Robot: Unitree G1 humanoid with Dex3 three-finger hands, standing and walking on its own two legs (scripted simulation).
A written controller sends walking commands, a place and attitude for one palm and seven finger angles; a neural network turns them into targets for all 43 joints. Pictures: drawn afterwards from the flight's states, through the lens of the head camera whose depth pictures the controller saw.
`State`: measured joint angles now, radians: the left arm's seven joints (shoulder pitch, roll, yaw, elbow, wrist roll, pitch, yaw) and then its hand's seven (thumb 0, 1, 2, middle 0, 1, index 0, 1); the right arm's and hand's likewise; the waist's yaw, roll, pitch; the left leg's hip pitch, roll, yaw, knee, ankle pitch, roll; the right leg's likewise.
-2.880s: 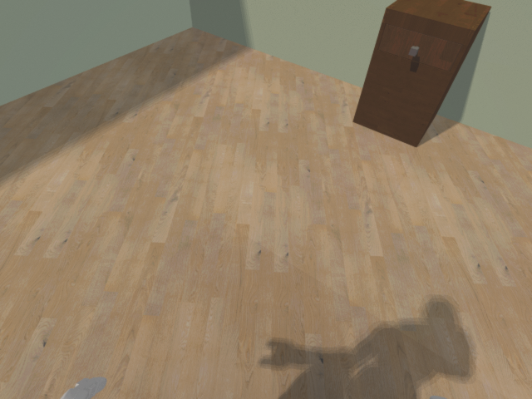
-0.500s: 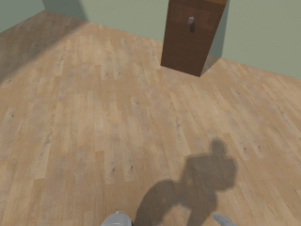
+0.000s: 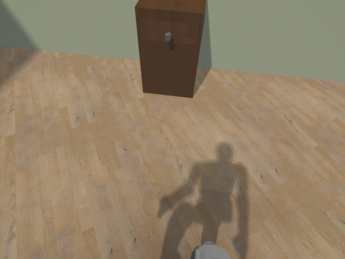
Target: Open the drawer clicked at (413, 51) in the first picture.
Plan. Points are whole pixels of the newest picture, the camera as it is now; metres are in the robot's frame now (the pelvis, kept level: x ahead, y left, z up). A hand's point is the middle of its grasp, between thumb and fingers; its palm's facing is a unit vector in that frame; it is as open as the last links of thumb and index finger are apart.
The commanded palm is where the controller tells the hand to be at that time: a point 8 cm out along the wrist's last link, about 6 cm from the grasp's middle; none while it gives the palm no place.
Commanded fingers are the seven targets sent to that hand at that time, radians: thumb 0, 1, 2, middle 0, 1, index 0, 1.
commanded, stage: walk to a spot facing it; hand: left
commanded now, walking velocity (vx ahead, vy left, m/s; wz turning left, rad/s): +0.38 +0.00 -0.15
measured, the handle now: (168, 35) +1.41 +0.01 -0.21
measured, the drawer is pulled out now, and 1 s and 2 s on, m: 0.00 0.00 0.00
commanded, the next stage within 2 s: take the last steps up to it in 1.00 s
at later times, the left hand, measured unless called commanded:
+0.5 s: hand (107, 237) +0.21 +0.18 -0.19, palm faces +0.06 -0.99 -0.15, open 7.3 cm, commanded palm none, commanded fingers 0.00 0.90 0.90 -0.20 -0.30 -0.20 -0.30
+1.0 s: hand (129, 126) +0.60 +0.16 -0.17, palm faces -0.20 -0.96 -0.20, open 7.3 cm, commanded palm none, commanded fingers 0.00 0.90 0.90 -0.20 -0.30 -0.20 -0.30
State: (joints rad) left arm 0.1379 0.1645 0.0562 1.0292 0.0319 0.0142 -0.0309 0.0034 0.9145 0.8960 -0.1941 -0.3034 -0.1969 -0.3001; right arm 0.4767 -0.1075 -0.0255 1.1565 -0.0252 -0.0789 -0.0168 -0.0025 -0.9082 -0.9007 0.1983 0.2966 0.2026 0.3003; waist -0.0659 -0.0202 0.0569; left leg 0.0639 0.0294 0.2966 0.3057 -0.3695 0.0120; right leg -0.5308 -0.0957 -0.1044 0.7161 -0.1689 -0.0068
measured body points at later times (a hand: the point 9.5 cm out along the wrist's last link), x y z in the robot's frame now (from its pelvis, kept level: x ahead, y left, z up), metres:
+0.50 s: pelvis +0.25 +0.01 -0.01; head +0.27 +0.03 +0.44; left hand +0.21 +0.23 -0.17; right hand +0.35 -0.24 -0.14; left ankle +0.36 +0.13 -0.73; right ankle +0.13 -0.12 -0.74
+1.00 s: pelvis +0.47 +0.00 -0.01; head +0.50 -0.02 +0.44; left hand +0.61 +0.21 -0.15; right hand +0.34 -0.19 -0.16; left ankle +0.36 +0.13 -0.74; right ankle +0.56 -0.14 -0.72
